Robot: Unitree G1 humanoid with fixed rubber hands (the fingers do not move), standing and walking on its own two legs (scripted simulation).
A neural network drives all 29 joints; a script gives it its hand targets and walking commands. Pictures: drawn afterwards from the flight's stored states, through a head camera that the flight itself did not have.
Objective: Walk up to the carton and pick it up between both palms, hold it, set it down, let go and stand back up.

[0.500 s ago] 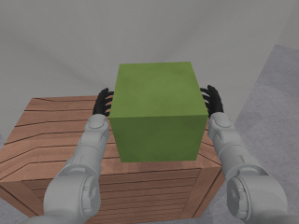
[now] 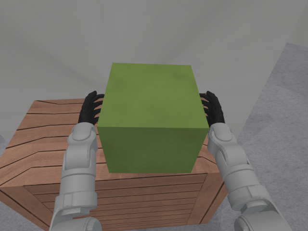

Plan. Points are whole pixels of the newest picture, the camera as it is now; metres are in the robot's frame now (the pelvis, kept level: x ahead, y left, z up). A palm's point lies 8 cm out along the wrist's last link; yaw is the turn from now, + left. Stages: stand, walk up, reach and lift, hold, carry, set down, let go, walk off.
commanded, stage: reach and lift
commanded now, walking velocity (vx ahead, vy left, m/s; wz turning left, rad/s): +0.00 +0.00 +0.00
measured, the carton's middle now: (151, 117) +0.42 +0.00 +0.08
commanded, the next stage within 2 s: hold in 1.06 s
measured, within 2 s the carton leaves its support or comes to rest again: neither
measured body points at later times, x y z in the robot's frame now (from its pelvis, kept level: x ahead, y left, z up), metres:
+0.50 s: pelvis -0.01 +0.00 +0.00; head -0.03 +0.02 +0.45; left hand +0.38 +0.15 +0.14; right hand +0.38 -0.18 +0.14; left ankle +0.03 +0.12 -0.75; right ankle -0.02 -0.12 -0.75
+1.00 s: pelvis +0.00 +0.00 +0.00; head -0.03 +0.02 +0.45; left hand +0.37 +0.16 +0.15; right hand +0.36 -0.17 +0.15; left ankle +0.03 +0.12 -0.75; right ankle -0.02 -0.12 -0.75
